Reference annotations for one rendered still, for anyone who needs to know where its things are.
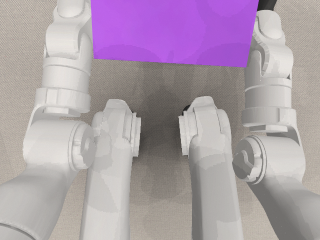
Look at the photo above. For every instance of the carton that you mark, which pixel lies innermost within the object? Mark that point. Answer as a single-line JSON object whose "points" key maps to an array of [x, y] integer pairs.
{"points": [[195, 32]]}

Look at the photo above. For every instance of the left robot upper arm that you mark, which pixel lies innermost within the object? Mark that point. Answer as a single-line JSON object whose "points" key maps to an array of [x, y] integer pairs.
{"points": [[54, 151]]}

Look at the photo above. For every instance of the robot right hand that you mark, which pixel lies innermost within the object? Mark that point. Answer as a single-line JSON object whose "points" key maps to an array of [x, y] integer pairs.
{"points": [[266, 5]]}

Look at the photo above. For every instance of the robot left thigh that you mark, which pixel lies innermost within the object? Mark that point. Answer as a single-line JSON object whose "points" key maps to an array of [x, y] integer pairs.
{"points": [[106, 205]]}

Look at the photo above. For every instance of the robot right shin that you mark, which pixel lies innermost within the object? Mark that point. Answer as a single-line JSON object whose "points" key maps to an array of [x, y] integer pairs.
{"points": [[223, 119]]}

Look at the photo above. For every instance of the right robot upper arm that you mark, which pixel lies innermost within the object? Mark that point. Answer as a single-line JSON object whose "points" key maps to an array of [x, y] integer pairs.
{"points": [[273, 168]]}

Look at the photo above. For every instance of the right robot forearm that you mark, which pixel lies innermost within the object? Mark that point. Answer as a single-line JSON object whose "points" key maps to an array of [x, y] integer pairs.
{"points": [[268, 81]]}

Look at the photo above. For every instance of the left robot forearm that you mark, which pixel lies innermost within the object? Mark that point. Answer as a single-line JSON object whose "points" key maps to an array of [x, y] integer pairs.
{"points": [[67, 63]]}

